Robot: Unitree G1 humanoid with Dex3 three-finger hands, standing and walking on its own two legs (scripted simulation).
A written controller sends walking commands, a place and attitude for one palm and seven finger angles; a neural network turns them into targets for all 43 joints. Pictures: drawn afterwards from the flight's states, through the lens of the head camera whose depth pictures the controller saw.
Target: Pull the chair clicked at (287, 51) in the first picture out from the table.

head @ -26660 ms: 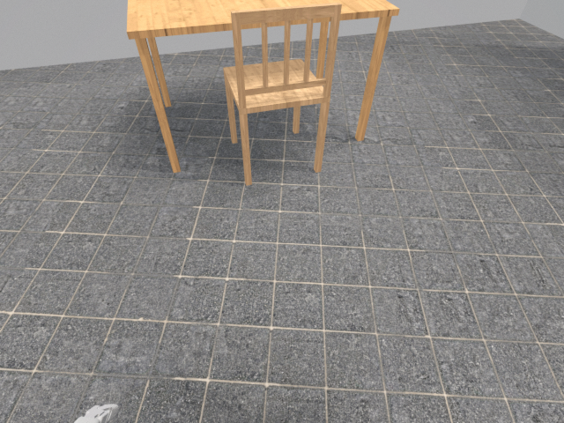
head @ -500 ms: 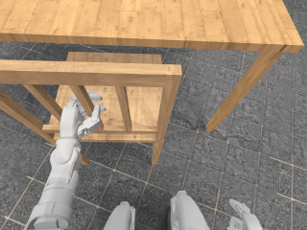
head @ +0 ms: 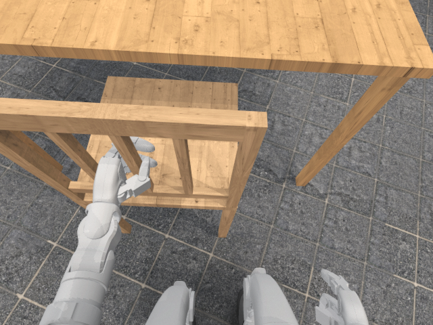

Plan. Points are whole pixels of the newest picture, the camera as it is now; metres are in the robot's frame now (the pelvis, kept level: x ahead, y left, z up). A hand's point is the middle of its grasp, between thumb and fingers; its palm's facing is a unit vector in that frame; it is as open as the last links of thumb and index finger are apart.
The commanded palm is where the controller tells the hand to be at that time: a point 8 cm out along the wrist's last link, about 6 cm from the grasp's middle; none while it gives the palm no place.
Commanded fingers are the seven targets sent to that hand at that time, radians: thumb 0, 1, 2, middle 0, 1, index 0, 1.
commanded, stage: step backward, pulling the chair out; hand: left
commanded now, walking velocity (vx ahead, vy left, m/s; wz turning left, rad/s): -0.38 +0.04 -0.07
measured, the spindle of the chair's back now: (136, 165) +0.40 +0.16 -0.01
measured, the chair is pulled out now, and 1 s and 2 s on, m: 0.04 0.16 0.26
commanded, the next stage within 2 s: none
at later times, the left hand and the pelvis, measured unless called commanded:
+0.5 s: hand (149, 195) +0.33 +0.12 +0.01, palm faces -0.04 -0.99 -0.14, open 5.0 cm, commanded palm +0.31 +0.18 +0.01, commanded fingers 0.00 0.90 0.90 -0.50 -1.45 -0.50 -1.45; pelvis +0.00 +0.01 +0.08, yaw -3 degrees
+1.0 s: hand (148, 243) +0.25 +0.12 +0.01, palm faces -0.05 -0.99 -0.15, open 5.1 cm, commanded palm +0.25 +0.17 +0.02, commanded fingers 0.00 0.90 0.90 -0.50 -1.45 -0.50 -1.45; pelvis -0.06 +0.02 +0.08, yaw -3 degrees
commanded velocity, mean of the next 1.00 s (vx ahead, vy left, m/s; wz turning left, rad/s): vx -0.38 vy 0.00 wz -0.01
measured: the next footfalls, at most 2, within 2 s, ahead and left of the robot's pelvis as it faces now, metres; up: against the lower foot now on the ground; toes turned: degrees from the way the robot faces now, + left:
left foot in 1.52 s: -0.14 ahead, +0.16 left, +0.00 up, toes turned -2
right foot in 1.70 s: -0.02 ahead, -0.12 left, +0.00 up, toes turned -9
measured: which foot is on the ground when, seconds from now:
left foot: down 0.00-1.00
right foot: down 0.00-1.00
